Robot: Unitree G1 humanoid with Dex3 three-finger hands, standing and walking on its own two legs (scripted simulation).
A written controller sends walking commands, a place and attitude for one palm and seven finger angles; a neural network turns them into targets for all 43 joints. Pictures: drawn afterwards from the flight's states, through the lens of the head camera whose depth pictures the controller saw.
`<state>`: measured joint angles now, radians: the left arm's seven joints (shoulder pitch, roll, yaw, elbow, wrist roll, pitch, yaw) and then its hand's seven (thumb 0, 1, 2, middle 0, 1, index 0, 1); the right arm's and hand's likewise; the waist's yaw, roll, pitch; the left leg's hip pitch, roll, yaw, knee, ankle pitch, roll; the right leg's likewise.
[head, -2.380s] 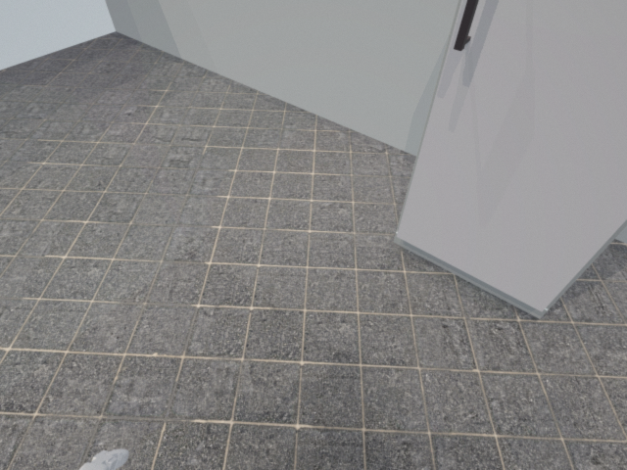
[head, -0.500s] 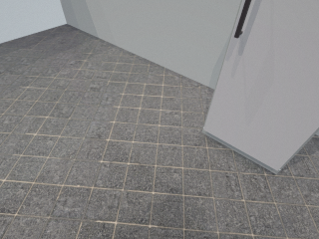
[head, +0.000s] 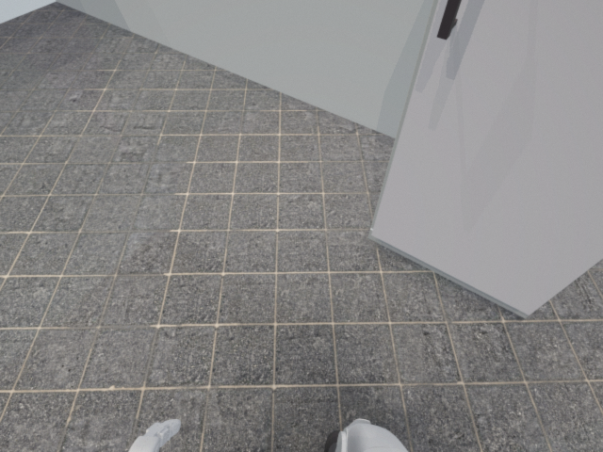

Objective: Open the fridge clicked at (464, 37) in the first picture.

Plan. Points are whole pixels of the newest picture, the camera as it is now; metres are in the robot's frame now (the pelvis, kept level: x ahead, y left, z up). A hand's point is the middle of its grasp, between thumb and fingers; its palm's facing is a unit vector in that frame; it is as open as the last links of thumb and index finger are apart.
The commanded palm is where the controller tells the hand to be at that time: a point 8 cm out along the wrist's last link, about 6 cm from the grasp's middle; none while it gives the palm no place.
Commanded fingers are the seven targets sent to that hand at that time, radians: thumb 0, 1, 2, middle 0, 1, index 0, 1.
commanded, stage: turn to face it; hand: left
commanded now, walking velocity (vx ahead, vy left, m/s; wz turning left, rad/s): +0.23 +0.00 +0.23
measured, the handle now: out of the picture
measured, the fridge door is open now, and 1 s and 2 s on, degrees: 0 0 0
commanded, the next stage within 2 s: take the last steps up to it in 1.08 s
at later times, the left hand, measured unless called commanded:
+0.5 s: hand (160, 421) +0.18 +0.22 -0.15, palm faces -0.07 -0.98 -0.17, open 7.4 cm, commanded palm none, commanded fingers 0.00 0.90 0.90 -0.20 -0.30 -0.20 -0.30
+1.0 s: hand (237, 321) +0.33 +0.12 -0.12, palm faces -0.40 -0.87 -0.28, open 7.4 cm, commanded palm none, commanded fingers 0.00 0.90 0.90 -0.20 -0.30 -0.20 -0.30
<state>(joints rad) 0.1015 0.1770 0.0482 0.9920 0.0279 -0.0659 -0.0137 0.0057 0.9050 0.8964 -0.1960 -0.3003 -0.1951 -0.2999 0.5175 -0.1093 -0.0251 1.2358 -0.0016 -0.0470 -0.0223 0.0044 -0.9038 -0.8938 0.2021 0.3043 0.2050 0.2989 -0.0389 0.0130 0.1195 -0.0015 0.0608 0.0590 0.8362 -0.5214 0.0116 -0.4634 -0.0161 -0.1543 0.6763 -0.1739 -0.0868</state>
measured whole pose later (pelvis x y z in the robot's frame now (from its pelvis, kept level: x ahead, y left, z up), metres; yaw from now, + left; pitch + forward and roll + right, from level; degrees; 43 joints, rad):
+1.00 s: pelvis +0.15 -0.02 +0.03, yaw -25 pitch +1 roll +1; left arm 0.16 0.18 0.06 0.92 0.03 0.02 0.01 0.00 0.90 0.90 -0.20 -0.30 -0.20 -0.30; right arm 0.21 -0.23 -0.07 0.98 -0.02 0.05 -0.02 0.01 -0.91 -0.89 0.20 0.30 0.20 0.30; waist -0.03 0.04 0.07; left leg -0.48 0.11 0.06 1.05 -0.40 -0.08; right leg -0.28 0.00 -0.05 0.52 -0.26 -0.05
